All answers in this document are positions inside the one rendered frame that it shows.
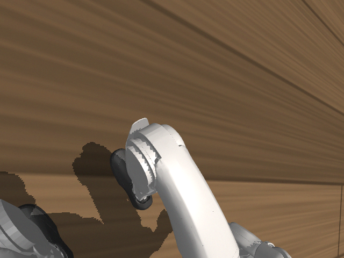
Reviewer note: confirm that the left robot foot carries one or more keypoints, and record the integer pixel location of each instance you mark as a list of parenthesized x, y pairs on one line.
[(47, 226)]

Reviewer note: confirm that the right robot hand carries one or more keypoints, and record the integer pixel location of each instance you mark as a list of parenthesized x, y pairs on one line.
[(246, 240)]

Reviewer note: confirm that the right robot foot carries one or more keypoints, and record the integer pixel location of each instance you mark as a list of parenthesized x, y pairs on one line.
[(118, 166)]

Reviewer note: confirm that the right robot arm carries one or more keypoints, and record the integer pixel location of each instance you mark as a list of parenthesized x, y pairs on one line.
[(268, 250)]

